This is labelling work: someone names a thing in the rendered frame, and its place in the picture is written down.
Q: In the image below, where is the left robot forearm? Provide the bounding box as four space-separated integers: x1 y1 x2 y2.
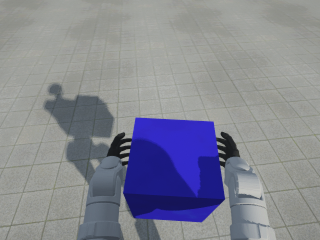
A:
77 156 124 240

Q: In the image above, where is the carton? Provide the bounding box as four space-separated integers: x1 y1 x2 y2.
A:
123 117 225 223

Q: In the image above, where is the robot right hand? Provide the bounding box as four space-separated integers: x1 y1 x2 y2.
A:
216 132 240 168

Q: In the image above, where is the right robot forearm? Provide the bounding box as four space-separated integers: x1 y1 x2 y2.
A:
224 156 276 240

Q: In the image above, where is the robot left hand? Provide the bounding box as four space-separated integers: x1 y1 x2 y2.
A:
106 132 132 166

